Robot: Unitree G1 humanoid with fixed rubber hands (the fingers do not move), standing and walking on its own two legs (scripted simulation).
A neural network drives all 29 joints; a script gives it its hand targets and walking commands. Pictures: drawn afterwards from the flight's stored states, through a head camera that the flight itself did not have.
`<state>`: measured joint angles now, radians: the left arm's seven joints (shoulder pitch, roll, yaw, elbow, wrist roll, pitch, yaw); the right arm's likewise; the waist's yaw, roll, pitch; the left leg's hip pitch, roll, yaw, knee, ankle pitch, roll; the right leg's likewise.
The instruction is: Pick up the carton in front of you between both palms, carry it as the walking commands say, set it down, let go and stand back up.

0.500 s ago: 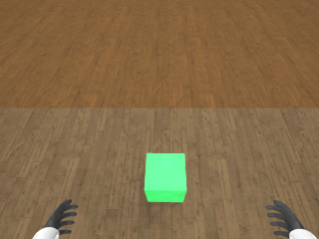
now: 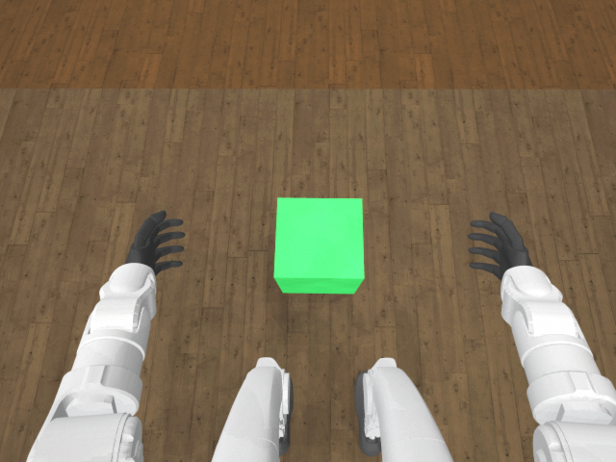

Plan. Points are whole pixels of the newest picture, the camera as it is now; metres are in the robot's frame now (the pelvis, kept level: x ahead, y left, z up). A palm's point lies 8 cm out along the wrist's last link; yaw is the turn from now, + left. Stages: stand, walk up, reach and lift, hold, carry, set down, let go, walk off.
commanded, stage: reach and lift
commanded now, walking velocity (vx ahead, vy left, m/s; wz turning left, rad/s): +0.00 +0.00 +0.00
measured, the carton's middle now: (318, 249) +0.50 +0.01 -0.58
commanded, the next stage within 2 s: none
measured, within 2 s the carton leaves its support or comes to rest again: neither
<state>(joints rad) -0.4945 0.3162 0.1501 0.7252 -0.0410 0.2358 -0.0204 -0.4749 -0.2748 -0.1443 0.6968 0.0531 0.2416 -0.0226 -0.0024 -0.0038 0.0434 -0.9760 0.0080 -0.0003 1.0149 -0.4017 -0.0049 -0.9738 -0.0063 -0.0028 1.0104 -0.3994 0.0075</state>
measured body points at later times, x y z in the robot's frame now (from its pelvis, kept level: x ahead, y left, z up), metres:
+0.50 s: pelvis -0.04 +0.00 -0.05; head +0.29 +0.01 +0.25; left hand +0.53 +0.20 -0.16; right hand +0.52 -0.18 -0.16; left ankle +0.04 +0.12 -0.67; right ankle +0.04 -0.12 -0.67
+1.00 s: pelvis -0.05 +0.00 -0.23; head +0.31 +0.01 +0.03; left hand +0.50 +0.21 -0.39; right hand +0.50 -0.19 -0.39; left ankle +0.04 +0.12 -0.67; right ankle +0.04 -0.13 -0.67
